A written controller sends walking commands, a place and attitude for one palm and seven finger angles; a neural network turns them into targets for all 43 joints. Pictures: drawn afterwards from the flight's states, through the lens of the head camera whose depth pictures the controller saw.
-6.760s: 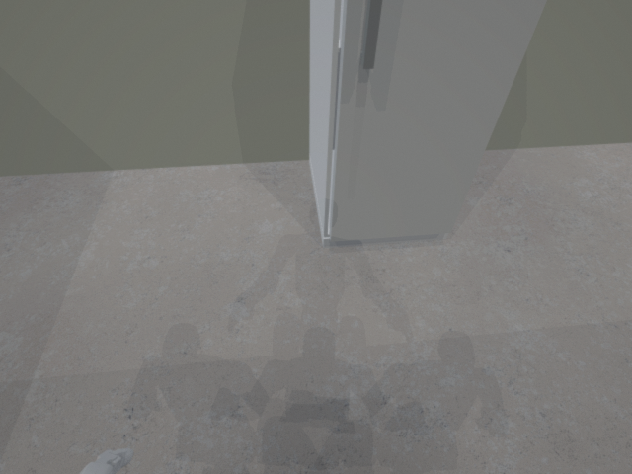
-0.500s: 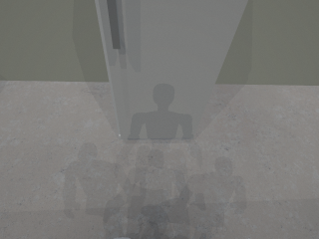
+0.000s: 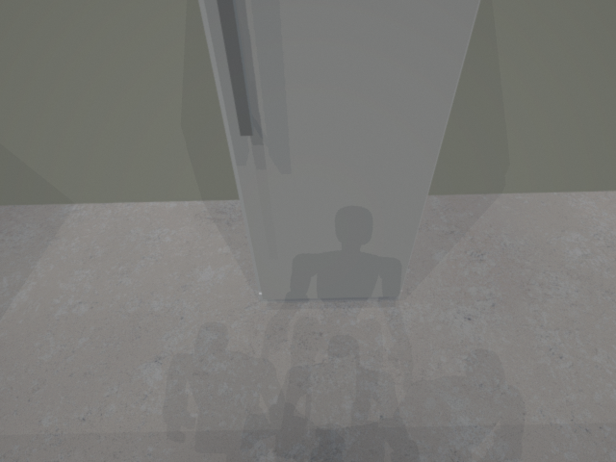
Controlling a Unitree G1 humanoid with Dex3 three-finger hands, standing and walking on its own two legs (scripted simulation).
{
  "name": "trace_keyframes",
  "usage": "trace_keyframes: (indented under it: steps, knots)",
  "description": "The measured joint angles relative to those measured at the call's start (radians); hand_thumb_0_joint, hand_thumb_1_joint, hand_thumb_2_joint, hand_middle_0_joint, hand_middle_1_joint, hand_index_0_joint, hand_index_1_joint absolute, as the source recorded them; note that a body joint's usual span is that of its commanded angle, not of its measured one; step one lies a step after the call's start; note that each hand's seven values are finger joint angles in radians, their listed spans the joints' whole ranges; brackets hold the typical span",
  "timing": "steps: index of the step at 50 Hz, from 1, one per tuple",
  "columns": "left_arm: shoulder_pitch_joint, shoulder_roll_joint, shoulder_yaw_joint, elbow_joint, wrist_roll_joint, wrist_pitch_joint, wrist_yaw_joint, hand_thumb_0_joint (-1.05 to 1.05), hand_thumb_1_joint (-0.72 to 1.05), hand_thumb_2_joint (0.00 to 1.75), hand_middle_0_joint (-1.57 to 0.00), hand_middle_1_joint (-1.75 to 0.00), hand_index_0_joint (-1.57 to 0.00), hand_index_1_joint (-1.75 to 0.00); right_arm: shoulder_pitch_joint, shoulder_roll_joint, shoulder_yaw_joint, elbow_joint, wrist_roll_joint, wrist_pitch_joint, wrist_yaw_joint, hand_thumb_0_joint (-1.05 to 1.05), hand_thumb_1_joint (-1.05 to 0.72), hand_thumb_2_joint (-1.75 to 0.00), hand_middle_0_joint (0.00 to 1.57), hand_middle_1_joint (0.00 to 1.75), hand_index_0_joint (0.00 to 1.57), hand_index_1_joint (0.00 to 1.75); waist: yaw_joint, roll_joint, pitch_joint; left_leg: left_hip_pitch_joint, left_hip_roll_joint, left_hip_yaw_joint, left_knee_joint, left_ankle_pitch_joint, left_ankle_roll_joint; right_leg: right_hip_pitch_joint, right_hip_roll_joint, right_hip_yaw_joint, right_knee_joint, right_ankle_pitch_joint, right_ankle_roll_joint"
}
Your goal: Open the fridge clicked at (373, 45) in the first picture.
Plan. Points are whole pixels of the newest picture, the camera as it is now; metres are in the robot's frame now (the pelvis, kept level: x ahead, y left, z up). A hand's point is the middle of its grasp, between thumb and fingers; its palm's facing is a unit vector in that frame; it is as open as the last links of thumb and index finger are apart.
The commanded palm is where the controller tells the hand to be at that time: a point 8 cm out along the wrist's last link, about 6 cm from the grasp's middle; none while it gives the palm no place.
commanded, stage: take the last steps up to it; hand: left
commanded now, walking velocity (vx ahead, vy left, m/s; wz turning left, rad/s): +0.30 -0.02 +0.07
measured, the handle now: (233, 27) +0.77 +0.16 +0.26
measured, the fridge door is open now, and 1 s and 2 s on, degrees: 0 0 0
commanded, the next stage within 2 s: come to a stop and stand still in 0.78 s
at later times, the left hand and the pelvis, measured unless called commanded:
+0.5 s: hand out of the picture -0.03 +0.14 -0.16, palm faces +0.19 -0.97 -0.12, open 7.4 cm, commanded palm none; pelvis +0.13 +0.03 -0.01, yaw +3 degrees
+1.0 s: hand (223, 333) +0.38 +0.18 -0.16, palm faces -0.01 -0.97 -0.25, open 7.4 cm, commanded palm none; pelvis +0.28 +0.00 -0.01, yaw +0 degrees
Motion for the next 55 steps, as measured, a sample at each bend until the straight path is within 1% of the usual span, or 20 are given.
trace_keyframes:
  steps: [2, 3, 6, 10, 16, 22, 24, 25, 26, 28, 30, 32, 34, 38, 41, 45, 47, 49, 51, 55]
  knots:
    - [0.03, -0.021, -0.006, 0.005, 0.003, -0.014, 0.003, 0.0, 0.91, 0.9, -0.19, -0.3, -0.2, -0.3, 0.031, -0.006, -0.007, 0.024, 0.001, 0.013, 0.002, 0.01, -0.91, -0.89, 0.2, 0.3, 0.2, 0.3, 0.008, 0.017, -0.012, -0.053, 0.004, -0.007, 0.154, -0.139, -0.009, 0.022, 0.009, -0.019, -0.016, 0.029, -0.037]
    - [0.054, -0.029, -0.007, 0.009, 0.002, -0.022, 0.006, 0.0, 0.91, 0.9, -0.2, -0.3, -0.2, -0.3, 0.043, -0.008, -0.009, 0.035, -0.002, 0.02, 0.008, 0.01, -0.91, -0.89, 0.2, 0.3, 0.2, 0.3, 0.017, 0.014, -0.023, -0.087, 0.006, 0.0, 0.238, -0.16, -0.01, 0.036, 0.008, -0.021, -0.035, 0.031, -0.046]
    - [0.127, -0.045, -0.006, 0.039, -0.005, -0.036, 0.015, 0.0, 0.91, 0.9, -0.2, -0.3, -0.2, -0.3, 0.05, -0.014, -0.019, 0.048, -0.008, 0.025, 0.024, 0.01, -0.91, -0.89, 0.2, 0.3, 0.2, 0.3, 0.03, -0.002, -0.031, -0.18, 0.033, 0.023, 0.431, -0.097, -0.021, 0.088, 0.003, -0.007, -0.123, 0.06, -0.053]
    - [0.188, -0.07, -0.016, 0.093, -0.01, -0.044, 0.013, 0.0, 0.91, 0.9, -0.2, -0.3, -0.2, -0.3, 0.046, -0.024, -0.034, 0.038, -0.007, 0.011, 0.027, 0.01, -0.91, -0.89, 0.2, 0.3, 0.19, 0.3, 0.013, 0.007, -0.005, -0.277, 0.088, 0.015, 0.539, 0.035, -0.045, 0.146, 0.009, -0.03, -0.213, 0.088, -0.053]
    - [0.256, -0.106, -0.022, 0.141, -0.004, -0.072, 0.017, 0.01, 0.91, 0.9, -0.2, -0.3, -0.2, -0.3, 0.011, -0.022, -0.035, 0.053, -0.007, 0.01, 0.029, 0.01, -0.92, -0.89, 0.19, 0.3, 0.19, 0.3, 0.039, 0.017, 0.023, -0.312, 0.139, 0.027, 0.477, 0.078, -0.054, 0.197, 0.019, -0.06, -0.258, 0.064, -0.047]
    - [0.292, -0.113, -0.021, 0.178, 0.005, -0.073, 0.021, 0.0, 0.91, 0.9, -0.2, -0.3, -0.2, -0.3, -0.095, 0.007, -0.015, 0.035, -0.001, -0.014, 0.033, 0.01, -0.92, -0.89, 0.19, 0.3, 0.19, 0.3, 0.081, -0.008, 0.049, -0.23, 0.13, 0.093, 0.224, 0.002, -0.026, 0.228, -0.002, -0.064, -0.22, -0.018, -0.015]
    - [0.3, -0.11, -0.02, 0.189, 0.002, -0.07, 0.02, 0.0, 0.91, 0.9, -0.2, -0.3, -0.2, -0.3, -0.133, 0.019, -0.006, 0.018, -0.001, -0.038, 0.029, 0.01, -0.92, -0.89, 0.19, 0.3, 0.19, 0.3, 0.088, -0.023, 0.058, -0.165, 0.105, 0.122, 0.114, 0.016, -0.011, 0.222, -0.019, -0.058, -0.151, -0.075, 0.001]
    - [0.307, -0.112, -0.019, 0.194, -0.002, -0.068, 0.019, 0.0, 0.91, 0.9, -0.2, -0.3, -0.2, -0.3, -0.149, 0.022, -0.002, 0.007, -0.002, -0.055, 0.026, 0.01, -0.92, -0.89, 0.19, 0.3, 0.19, 0.3, 0.087, -0.024, 0.06, -0.125, 0.097, 0.133, 0.065, 0.049, 0.001, 0.198, -0.026, -0.051, -0.068, -0.114, 0.003]
    - [0.299, -0.109, -0.018, 0.201, -0.008, -0.062, 0.017, 0.0, 0.91, 0.9, -0.2, -0.3, -0.2, -0.3, -0.167, 0.03, -0.001, 0.0, -0.005, -0.072, 0.019, 0.01, -0.92, -0.89, 0.19, 0.3, 0.19, 0.3, 0.082, -0.035, 0.067, -0.122, 0.09, 0.143, 0.088, 0.039, 0.009, 0.147, -0.043, -0.041, 0.065, -0.134, -0.004]
    - [0.27, -0.096, -0.017, 0.205, -0.014, -0.045, 0.015, 0.01, 0.91, 0.9, -0.2, -0.3, -0.2, -0.3, -0.183, 0.048, 0.008, -0.014, -0.001, -0.091, 0.01, 0.01, -0.92, -0.89, 0.19, 0.3, 0.19, 0.3, 0.078, -0.049, 0.075, -0.094, 0.088, 0.166, 0.128, -0.019, 0.015, 0.017, -0.045, 0.01, 0.381, -0.16, -0.024]
    - [0.23, -0.076, -0.008, 0.197, -0.012, -0.033, 0.014, 0.01, 0.91, 0.9, -0.2, -0.3, -0.2, -0.3, -0.173, 0.065, 0.014, -0.016, 0.001, -0.099, 0.003, 0.0, -0.91, -0.89, 0.2, 0.3, 0.19, 0.3, 0.069, -0.055, 0.066, -0.036, 0.086, 0.18, 0.097, -0.042, 0.012, -0.101, -0.046, 0.017, 0.589, -0.126, -0.029]
    - [0.178, -0.053, 0.006, 0.174, -0.006, -0.028, 0.01, 0.01, 0.91, 0.9, -0.2, -0.3, -0.2, -0.3, -0.156, 0.071, -0.005, -0.027, 0.015, -0.115, -0.015, -0.02, -0.94, -0.89, 0.2, 0.3, 0.2, 0.3, 0.056, -0.06, 0.055, 0.023, 0.078, 0.188, 0.036, -0.03, 0.003, -0.198, -0.06, 0.009, 0.657, -0.066, -0.024]
    - [0.123, -0.031, 0.017, 0.139, -0.002, -0.025, 0.008, 0.01, 0.91, 0.9, -0.2, -0.3, -0.2, -0.3, -0.138, 0.056, -0.009, -0.027, 0.014, -0.122, -0.022, -0.04, -0.96, -0.89, 0.2, 0.3, 0.2, 0.3, 0.047, -0.062, 0.043, 0.071, 0.07, 0.19, -0.019, -0.02, 0.006, -0.27, -0.075, 0.001, 0.638, -0.012, -0.014]
    - [0.027, -0.001, 0.032, 0.061, 0.001, -0.022, 0.003, 0.0, 0.91, 0.9, -0.19, -0.3, -0.2, -0.3, -0.081, 0.031, -0.004, -0.003, 0.006, -0.103, -0.015, -0.03, -0.96, -0.89, 0.2, 0.3, 0.2, 0.3, 0.047, -0.066, 0.017, 0.143, 0.056, 0.191, -0.097, -0.015, 0.0, -0.35, -0.1, -0.001, 0.514, 0.084, 0.004]
    - [-0.029, 0.007, 0.035, 0.021, 0.001, -0.019, -0.004, 0.0, 0.92, 0.9, -0.19, -0.3, -0.2, -0.3, -0.037, 0.027, -0.002, 0.019, -0.001, -0.087, -0.01, -0.02, -0.95, -0.89, 0.2, 0.3, 0.2, 0.3, 0.036, -0.059, 0.017, 0.182, 0.055, 0.187, -0.121, -0.028, -0.012, -0.348, -0.106, -0.001, 0.37, 0.119, 0.007]
    - [-0.073, 0.007, 0.03, -0.005, -0.001, -0.02, -0.013, 0.0, 0.92, 0.9, -0.19, -0.3, -0.19, -0.3, 0.009, 0.025, -0.004, 0.044, -0.009, -0.065, -0.005, -0.01, -0.93, -0.89, 0.2, 0.3, 0.2, 0.3, 0.007, -0.034, 0.041, 0.212, 0.075, 0.184, -0.093, -0.081, -0.042, -0.287, -0.089, -0.014, 0.182, 0.118, -0.002]
    - [-0.078, 0.008, 0.024, -0.011, -0.001, -0.031, -0.013, 0.0, 0.91, 0.9, -0.19, -0.3, -0.2, -0.3, 0.034, 0.026, -0.001, 0.056, -0.007, -0.056, -0.005, 0.0, -0.92, -0.89, 0.2, 0.3, 0.2, 0.3, -0.002, -0.024, 0.052, 0.212, 0.091, 0.184, -0.036, -0.132, -0.064, -0.225, -0.071, -0.027, 0.074, 0.177, -0.006]
    - [-0.09, -0.007, 0.014, -0.001, 0.0, -0.052, -0.004, 0.0, 0.91, 0.9, -0.19, -0.3, -0.2, -0.3, 0.036, 0.017, 0.001, 0.074, 0.003, -0.043, -0.006, 0.0, -0.92, -0.89, 0.2, 0.3, 0.2, 0.3, -0.007, 0.01, 0.076, 0.163, 0.121, 0.148, 0.103, -0.206, -0.064, -0.216, -0.043, -0.047, 0.087, 0.178, -0.048]
    - [-0.1, -0.024, -0.004, 0.005, -0.005, -0.057, 0.002, 0.0, 0.91, 0.9, -0.19, -0.3, -0.2, -0.3, 0.03, 0.012, 0.001, 0.078, 0.015, -0.025, -0.012, 0.0, -0.92, -0.89, 0.2, 0.3, 0.19, 0.3, -0.016, 0.028, 0.098, 0.093, 0.109, 0.088, 0.253, -0.289, -0.058, -0.202, -0.035, -0.064, 0.09, 0.149, -0.063]
    - [-0.113, -0.047, -0.007, 0.002, -0.011, -0.035, 0.025, 0.0, 0.92, 0.9, -0.2, -0.3, -0.2, -0.3, -0.001, 0.012, -0.004, 0.07, 0.023, 0.011, -0.017, 0.01, -0.92, -0.89, 0.2, 0.3, 0.19, 0.3, -0.004, 0.013, 0.119, -0.038, 0.07, 0.047, 0.461, -0.308, -0.065, -0.171, -0.043, -0.069, 0.032, 0.168, -0.069]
